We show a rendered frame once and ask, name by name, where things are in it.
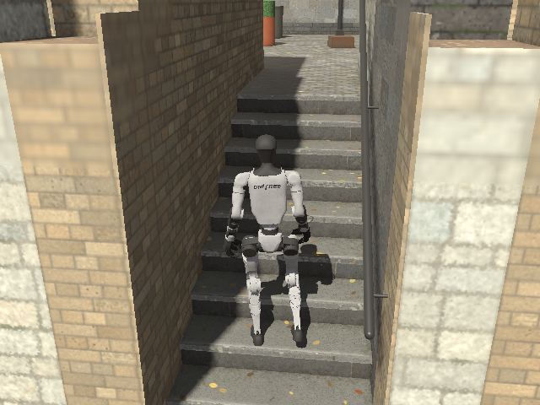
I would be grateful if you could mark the right robot thigh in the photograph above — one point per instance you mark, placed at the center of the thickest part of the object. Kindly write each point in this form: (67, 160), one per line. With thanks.
(290, 247)

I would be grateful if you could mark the left robot forearm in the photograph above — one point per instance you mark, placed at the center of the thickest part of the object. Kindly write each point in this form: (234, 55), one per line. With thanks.
(232, 227)

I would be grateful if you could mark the humanoid robot torso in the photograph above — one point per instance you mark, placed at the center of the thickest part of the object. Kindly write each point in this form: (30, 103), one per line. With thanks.
(268, 196)

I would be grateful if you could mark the left robot hand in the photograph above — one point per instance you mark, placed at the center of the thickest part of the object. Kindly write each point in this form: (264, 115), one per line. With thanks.
(228, 246)

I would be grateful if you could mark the right robot forearm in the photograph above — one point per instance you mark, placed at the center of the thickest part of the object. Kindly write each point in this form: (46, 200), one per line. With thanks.
(302, 222)

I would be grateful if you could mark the left robot upper arm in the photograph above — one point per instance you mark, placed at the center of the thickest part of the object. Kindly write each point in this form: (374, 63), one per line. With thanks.
(238, 195)

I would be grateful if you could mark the right robot hand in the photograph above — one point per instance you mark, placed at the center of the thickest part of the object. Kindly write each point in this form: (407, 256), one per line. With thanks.
(306, 234)

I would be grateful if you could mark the right robot upper arm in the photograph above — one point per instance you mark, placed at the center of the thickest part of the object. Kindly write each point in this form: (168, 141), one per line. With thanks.
(294, 179)

